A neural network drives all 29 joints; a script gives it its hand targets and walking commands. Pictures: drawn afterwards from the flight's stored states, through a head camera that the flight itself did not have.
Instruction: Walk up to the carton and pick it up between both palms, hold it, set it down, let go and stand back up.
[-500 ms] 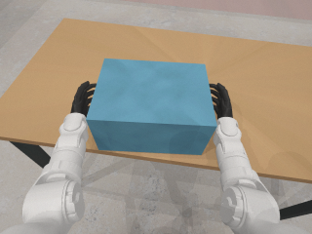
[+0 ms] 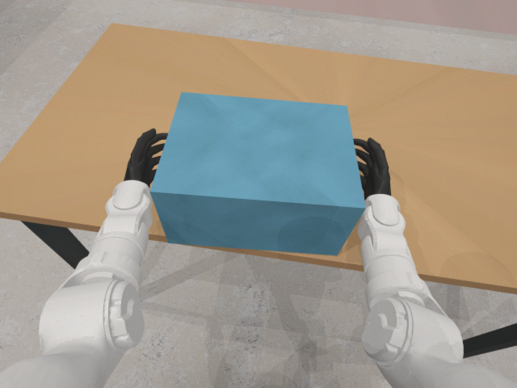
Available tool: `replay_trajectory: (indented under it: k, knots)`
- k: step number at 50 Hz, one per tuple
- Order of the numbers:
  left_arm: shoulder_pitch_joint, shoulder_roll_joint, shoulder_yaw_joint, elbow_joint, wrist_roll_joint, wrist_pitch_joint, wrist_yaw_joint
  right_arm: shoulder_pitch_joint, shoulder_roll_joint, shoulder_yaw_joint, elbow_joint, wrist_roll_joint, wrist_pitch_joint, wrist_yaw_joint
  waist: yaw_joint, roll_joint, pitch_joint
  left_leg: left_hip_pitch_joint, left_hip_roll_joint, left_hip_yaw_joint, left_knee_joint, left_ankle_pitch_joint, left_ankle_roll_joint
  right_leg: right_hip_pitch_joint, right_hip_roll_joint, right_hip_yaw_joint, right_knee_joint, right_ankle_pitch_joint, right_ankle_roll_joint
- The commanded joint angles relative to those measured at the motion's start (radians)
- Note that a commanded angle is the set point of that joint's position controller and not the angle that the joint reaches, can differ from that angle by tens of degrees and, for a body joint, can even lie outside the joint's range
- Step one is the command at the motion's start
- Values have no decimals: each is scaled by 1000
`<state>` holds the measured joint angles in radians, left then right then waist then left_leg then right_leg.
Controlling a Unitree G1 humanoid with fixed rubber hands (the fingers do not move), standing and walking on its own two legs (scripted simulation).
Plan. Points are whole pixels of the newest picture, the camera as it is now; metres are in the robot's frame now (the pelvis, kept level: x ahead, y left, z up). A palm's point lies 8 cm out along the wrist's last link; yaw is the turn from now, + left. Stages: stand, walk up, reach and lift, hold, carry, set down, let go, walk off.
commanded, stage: set down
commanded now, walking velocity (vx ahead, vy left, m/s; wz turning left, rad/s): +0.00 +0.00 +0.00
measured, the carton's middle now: (258, 173) +0.44 +0.01 +0.04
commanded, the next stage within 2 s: none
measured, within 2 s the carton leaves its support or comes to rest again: rests again in 0.16 s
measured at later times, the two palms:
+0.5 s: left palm (142, 172) +0.43 +0.20 +0.05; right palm (374, 182) +0.42 -0.19 +0.05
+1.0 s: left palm (106, 172) +0.42 +0.25 +0.05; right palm (418, 177) +0.42 -0.26 +0.07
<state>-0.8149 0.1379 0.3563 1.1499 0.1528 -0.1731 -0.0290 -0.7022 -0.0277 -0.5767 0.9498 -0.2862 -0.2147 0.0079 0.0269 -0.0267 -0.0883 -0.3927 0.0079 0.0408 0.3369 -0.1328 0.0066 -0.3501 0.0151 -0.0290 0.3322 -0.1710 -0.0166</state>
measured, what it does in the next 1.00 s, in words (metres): stands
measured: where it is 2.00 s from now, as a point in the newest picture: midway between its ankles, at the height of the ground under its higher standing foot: outside the picture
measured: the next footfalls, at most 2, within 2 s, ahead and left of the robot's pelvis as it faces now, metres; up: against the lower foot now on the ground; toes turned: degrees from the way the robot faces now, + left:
none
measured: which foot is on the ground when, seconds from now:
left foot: down 0.00-1.00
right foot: down 0.00-1.00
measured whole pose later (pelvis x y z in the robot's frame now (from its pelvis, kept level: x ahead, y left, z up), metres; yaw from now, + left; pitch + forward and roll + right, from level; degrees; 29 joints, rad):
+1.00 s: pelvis -0.03 -0.01 -0.03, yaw -1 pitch +24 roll -2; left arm -1.00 0.43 -0.17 1.36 -0.45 -0.21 0.01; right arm -0.95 -0.48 0.18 1.26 0.54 -0.16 0.03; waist 0.03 0.00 -0.25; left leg -0.84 0.05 0.03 0.63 -0.21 0.00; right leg -0.78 0.05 -0.05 0.59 -0.22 -0.03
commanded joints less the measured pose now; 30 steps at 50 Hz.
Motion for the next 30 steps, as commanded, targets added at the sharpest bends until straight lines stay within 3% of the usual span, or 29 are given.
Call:
replay_trajectory:
  k: [1, 12, 16, 19, 22, 26, 30]
  knots:
    - [-660, -459, -167, -151, 37, -57, -84, -588, 417, 289, -27, -66, -34, 161, -2, 49, -538, 350, 30, 50, 21, 259, -47, 134, -20, -56, -20, 211, 40]
    - [-567, -437, -174, -133, 42, -70, -91, -516, 409, 330, -12, -58, -43, 145, -3, 43, -512, 354, 28, 45, 51, 379, -49, 176, -16, -48, 12, 377, 55]
    - [-534, -261, -141, -111, 28, -83, -55, -477, 231, 306, 4, -29, -45, 99, 2, 47, -503, 364, 27, 54, 77, 429, -56, 165, -11, -39, 24, 409, 60]
    - [-524, 42, -67, -153, -10, -78, 24, -469, -84, 277, 36, 112, -44, 15, 3, 46, -525, 303, 20, 66, 88, 436, -53, 179, -5, -11, 50, 453, 63]
    - [-538, 195, -193, -113, -203, -74, 86, -558, -216, 456, 71, 358, -17, -37, 11, 46, -608, 159, 19, 42, 127, 403, -58, 169, 13, 20, 88, 505, 50]
    - [-595, 290, -283, -27, -373, -112, 84, -646, -303, 582, 46, 526, -10, -77, -3, 11, -792, 88, 3, 16, 211, 405, -55, 179, 5, 18, 171, 628, 76]
    - [-612, 361, -313, 51, -395, -132, 61, -679, -408, 635, 111, 615, -38, -91, -4, 32, -877, 125, 4, 3, 268, 486, -79, 109, 6, 0, 216, 706, 88]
